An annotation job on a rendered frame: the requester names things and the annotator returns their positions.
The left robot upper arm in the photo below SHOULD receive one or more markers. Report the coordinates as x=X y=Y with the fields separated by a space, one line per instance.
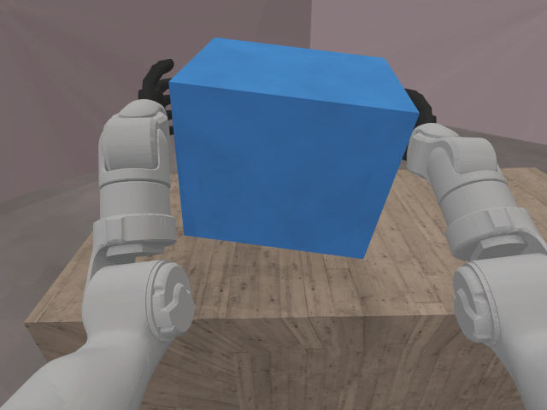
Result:
x=132 y=312

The pedestal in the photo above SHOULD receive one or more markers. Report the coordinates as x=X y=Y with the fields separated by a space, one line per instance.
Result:
x=284 y=329

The robot left forearm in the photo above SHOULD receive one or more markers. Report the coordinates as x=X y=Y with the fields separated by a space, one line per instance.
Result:
x=134 y=182

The robot right forearm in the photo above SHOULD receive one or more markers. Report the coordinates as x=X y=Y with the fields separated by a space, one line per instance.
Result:
x=482 y=216

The robot right hand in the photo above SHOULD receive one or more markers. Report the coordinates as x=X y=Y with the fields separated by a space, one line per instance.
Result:
x=425 y=110

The carton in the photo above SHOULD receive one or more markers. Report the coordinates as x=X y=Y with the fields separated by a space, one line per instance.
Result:
x=287 y=147

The right robot upper arm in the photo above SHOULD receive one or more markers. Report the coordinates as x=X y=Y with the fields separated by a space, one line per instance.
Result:
x=502 y=302

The robot left hand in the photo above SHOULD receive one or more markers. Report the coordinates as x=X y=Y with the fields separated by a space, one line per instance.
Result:
x=153 y=88

